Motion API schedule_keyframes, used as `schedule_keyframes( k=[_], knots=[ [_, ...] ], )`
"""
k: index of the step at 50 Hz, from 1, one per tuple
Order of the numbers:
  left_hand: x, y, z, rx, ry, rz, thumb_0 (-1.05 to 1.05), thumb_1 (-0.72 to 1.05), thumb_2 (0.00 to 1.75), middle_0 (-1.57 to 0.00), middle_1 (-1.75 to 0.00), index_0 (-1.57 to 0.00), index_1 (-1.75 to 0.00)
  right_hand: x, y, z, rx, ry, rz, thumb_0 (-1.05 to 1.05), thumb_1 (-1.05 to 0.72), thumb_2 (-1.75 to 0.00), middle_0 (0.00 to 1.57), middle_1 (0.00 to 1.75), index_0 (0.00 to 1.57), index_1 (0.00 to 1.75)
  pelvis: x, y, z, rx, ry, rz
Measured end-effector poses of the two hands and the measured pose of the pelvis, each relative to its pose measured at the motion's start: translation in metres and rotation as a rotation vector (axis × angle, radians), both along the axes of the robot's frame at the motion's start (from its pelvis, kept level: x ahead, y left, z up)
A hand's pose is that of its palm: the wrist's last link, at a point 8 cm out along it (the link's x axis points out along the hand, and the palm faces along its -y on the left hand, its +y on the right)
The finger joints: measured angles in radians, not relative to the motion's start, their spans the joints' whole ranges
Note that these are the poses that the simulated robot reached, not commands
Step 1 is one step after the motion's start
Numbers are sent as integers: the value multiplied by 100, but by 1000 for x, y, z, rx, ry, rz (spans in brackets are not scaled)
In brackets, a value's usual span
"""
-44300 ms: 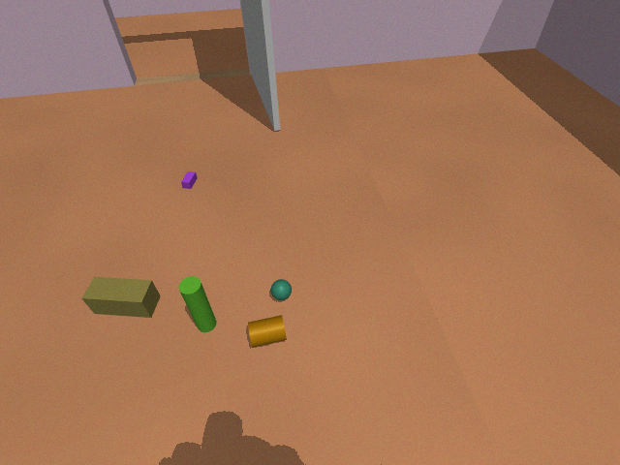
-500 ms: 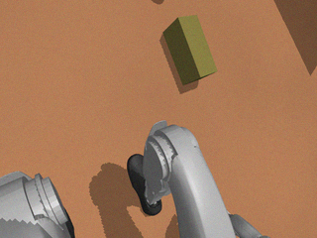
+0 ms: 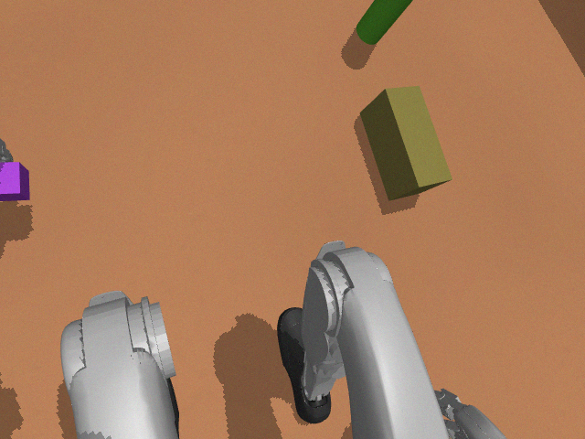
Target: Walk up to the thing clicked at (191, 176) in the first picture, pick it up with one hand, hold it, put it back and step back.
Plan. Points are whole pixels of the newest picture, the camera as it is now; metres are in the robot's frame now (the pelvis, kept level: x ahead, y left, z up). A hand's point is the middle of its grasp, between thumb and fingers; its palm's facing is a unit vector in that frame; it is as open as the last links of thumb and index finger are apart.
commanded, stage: settle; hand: left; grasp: from above
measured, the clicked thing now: out of the picture +0.47 +0.34 -0.22
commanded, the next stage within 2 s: lift in 0.28 s
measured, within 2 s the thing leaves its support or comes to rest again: neither
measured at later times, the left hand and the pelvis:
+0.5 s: hand out of the picture +0.46 +0.33 -0.13, palm faces -0.47 -0.05 -0.88, open 7.0 cm; pelvis +0.00 -0.01 +0.02, yaw +3 degrees
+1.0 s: hand out of the picture +0.39 +0.34 +0.00, palm faces -0.46 -0.08 -0.88, open 7.1 cm; pelvis -0.01 +0.00 +0.10, yaw +7 degrees
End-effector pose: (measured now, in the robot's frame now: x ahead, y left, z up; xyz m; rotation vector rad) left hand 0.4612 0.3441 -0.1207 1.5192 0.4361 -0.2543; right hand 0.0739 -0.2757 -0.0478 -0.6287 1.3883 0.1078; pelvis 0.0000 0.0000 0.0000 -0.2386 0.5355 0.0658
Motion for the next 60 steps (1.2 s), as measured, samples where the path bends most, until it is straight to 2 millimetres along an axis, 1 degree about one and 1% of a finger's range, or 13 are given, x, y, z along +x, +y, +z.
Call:
schedule_keyframes(
  k=[4,8,12,18,23,27,30,34,39,44,49,54,60],
  knots=[
    [0,-3,14,10,13,0,-1,45,4,-99,-10,-105,-7,7,1,-2,18,-32,-15,0,-91,-90,20,30,20,30,-1,-1,5,11,15,7],
    [2,-6,25,14,20,4,-1,45,2,-101,-7,-105,-5,8,3,-6,32,-38,-37,0,-91,-90,20,30,20,30,-1,-3,8,23,28,16],
    [3,-8,32,21,33,5,-1,45,0,-101,-5,-106,-3,4,4,-10,41,-27,-67,0,-91,-90,20,30,20,30,-2,-4,11,34,35,21],
    [2,-10,41,20,48,9,-1,45,0,-102,-3,-106,-2,-8,2,-11,39,8,-108,0,-91,-90,20,30,20,30,-3,-6,16,45,44,26],
    [2,-11,49,12,52,7,-1,45,0,-102,-4,-107,-2,-18,-1,-7,24,31,-134,0,-92,-91,20,30,20,30,-5,-7,21,48,47,28],
    [-1,-10,58,-9,42,19,-2,44,1,-102,-5,-106,-4,-21,-3,-1,10,36,-156,0,-92,-91,20,30,20,30,-5,-6,27,48,55,31],
    [-6,-9,67,-18,45,27,-2,44,2,-102,-7,-105,-6,-20,-4,5,5,30,-175,0,-92,-91,20,30,20,30,-4,-5,33,51,65,35],
    [-16,-6,82,-14,64,29,-2,44,6,-100,-9,-104,-8,-13,-5,13,7,10,-189,0,-93,-91,20,30,20,30,-5,-4,44,57,70,40],
    [-31,-3,108,-23,60,24,-2,43,9,-100,-11,-103,-10,2,-3,23,15,-32,-190,0,-93,-91,20,30,20,30,-6,-3,59,66,74,48],
    [-45,1,137,-21,54,19,-2,42,11,-99,-13,-102,-12,22,0,35,33,-89,-186,0,-93,-91,20,30,20,30,-6,-2,76,74,74,55],
    [-60,-2,170,-26,44,20,-2,42,12,-97,-16,-100,-14,43,8,50,67,-150,-182,0,-92,-91,20,30,20,30,-6,-2,98,87,69,59],
    [-75,-10,206,-31,31,16,-2,43,13,-95,-17,-98,-15,61,17,72,102,-208,-187,0,-92,-91,20,30,20,30,-4,-3,126,102,52,64],
    [-87,-19,259,-35,5,27,-2,44,12,-95,-18,-98,-16,77,24,107,132,-263,-203,0,-92,-91,20,30,20,30,0,-5,165,123,22,69]
  ],
)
